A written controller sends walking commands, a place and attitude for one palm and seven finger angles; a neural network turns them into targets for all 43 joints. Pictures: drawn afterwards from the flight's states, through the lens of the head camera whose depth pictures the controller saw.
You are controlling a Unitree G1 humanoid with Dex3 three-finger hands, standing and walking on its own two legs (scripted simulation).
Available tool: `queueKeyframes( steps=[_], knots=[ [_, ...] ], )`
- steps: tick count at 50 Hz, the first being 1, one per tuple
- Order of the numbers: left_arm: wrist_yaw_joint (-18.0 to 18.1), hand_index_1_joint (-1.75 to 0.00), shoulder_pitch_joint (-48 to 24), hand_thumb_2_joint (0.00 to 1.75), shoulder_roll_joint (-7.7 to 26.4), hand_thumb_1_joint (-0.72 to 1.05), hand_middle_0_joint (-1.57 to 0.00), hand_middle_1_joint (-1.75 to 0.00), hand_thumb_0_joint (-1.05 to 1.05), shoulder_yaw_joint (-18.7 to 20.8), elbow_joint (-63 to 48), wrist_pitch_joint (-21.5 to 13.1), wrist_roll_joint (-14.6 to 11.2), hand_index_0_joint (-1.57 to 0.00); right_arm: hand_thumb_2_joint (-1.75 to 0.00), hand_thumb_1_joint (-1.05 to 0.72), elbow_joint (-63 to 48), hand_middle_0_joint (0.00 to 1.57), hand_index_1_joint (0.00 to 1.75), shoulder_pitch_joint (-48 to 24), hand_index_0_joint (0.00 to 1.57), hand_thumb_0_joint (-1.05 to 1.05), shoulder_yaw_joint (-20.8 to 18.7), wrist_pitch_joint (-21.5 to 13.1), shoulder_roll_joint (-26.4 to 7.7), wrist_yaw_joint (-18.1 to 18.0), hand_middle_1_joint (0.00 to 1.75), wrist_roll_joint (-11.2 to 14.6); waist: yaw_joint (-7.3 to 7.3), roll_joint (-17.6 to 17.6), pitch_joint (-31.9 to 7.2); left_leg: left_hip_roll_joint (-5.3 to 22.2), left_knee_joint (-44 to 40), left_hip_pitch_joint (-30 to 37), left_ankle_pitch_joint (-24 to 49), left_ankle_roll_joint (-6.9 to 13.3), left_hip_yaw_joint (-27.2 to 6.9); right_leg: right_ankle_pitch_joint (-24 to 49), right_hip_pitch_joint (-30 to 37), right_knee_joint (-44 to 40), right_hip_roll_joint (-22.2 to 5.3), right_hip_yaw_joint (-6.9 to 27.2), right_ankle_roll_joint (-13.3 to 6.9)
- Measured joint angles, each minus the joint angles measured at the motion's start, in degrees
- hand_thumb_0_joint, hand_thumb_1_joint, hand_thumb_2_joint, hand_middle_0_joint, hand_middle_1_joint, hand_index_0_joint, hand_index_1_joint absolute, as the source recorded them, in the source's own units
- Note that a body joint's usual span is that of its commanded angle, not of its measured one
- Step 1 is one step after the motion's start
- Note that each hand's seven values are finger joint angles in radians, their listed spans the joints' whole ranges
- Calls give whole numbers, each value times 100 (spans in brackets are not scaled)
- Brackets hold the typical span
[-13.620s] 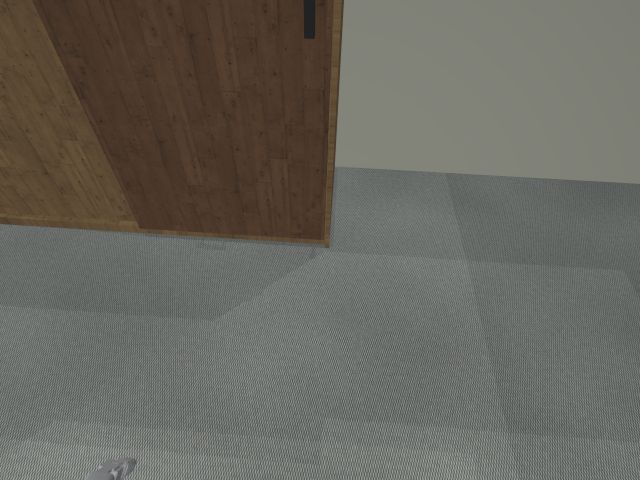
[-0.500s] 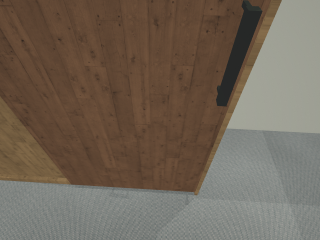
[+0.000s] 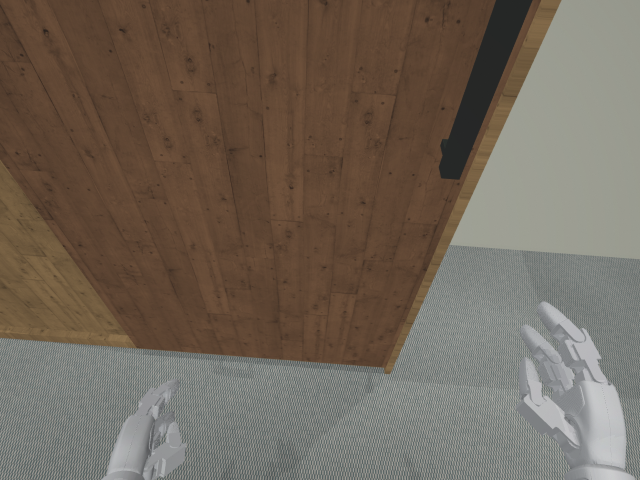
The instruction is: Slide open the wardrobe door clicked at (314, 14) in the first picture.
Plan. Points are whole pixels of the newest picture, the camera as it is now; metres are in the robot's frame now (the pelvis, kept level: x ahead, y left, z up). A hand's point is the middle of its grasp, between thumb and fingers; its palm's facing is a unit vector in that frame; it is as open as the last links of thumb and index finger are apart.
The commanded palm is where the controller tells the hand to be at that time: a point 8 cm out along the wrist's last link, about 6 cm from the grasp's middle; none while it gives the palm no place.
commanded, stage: raise the hand with hooked fingers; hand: right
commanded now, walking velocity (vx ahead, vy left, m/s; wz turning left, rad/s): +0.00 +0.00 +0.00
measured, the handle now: (475, 80) +0.53 -0.13 +0.25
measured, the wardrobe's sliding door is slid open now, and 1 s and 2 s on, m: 0.00 0.00 0.00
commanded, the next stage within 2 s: move the hooked fingers beside the handle in 1.84 s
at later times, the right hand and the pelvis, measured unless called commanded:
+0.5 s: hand (601, 394) +0.22 -0.25 +0.10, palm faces +0.02 +1.00 -0.06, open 10.6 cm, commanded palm +0.18 -0.30 +0.12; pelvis +0.00 -0.02 +0.01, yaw -1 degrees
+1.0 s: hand out of the picture +0.24 -0.29 +0.21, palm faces +0.08 +0.99 -0.10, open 13.4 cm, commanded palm +0.21 -0.33 +0.22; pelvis +0.00 -0.02 +0.03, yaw -2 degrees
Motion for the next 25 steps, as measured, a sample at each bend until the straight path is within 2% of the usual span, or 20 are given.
queueKeyframes(
  steps=[2, 3, 5, 8, 11, 13, 16, 20, 25],
  knots=[
    [-54, -30, -120, 90, 47, 91, -21, -30, 1, 5, -328, -11, -52, -20, -82, -75, 50, 21, 40, 26, 21, 0, -61, -184, -93, 655, 40, 158, -26, 33, -33, -10, 418, -355, -149, 6, -22, -165, -354, 429, -32, -8, -9],
    [-43, -30, -148, 90, 78, 91, -21, -30, 1, 4, -477, 1, -82, -20, -82, -72, 26, 21, 42, 101, 22, 0, -79, -106, -124, 880, 42, 237, -47, 45, -45, -10, 559, -459, -208, 11, -26, -226, -461, 577, -40, -7, -5],
    [27, -30, -141, 90, 138, 91, -21, -30, 1, 8, -717, 31, -121, -20, -80, -68, -89, 22, 44, 314, 22, 1, -123, 192, -144, 1077, 44, 370, -109, 63, -68, -7, 717, -543, -289, -4, -12, -313, -571, 769, -45, 14, -17],
    [140, -30, -48, 90, 197, 91, -21, -30, 1, 11, -865, 25, -125, -20, -77, -61, -421, 23, 49, 627, 23, 1, -219, 511, -97, 884, 49, 436, -227, 70, -52, -24, 712, -441, -320, -16, 76, -382, -559, 884, -57, 108, -36],
    [239, -30, 56, 90, 224, 91, -21, -30, 1, -58, -809, -46, -97, -20, -74, -54, -851, 23, 53, 714, 23, 1, -243, 547, -114, 602, 53, 346, -322, 53, 28, -47, 560, -229, -280, -24, 212, -388, -471, 890, -61, 246, -56],
    [275, -30, 96, 90, 214, 91, -21, -30, 1, -143, -706, -106, -95, -20, -72, -49, -1065, 23, 56, 597, 23, 1, -207, 541, -189, 560, 56, 289, -350, 32, 87, -56, 433, -97, -227, -35, 289, -361, -408, 852, -57, 324, -65],
    [302, -30, 123, 90, 143, 91, -21, -30, 1, -289, -556, -164, -122, -20, -69, -42, -1209, 23, 61, 292, 24, 1, -150, 738, -355, 677, 61, 267, -335, -14, 163, -68, 201, 97, -113, -54, 332, -284, -264, 704, -51, 365, -82],
    [302, -30, 191, 90, -11, 91, -21, -30, 1, -441, -465, -191, -148, -20, -65, -33, -1254, 24, 67, 17, 25, 1, -223, 1319, -582, 814, 67, 343, -238, -74, 180, -79, -178, 369, 78, -98, 253, -144, 36, 346, -50, 279, -121],
    [257, -30, 368, 90, -84, 90, -21, -30, 1, -522, -482, -260, -153, -21, -60, -21, -1452, 25, 74, 7, 26, 1, -507, 1839, -676, 691, 74, 505, -165, -139, 162, -65, -585, 689, 267, -154, 121, 4, 419, -87, -25, 135, -168]
  ],
)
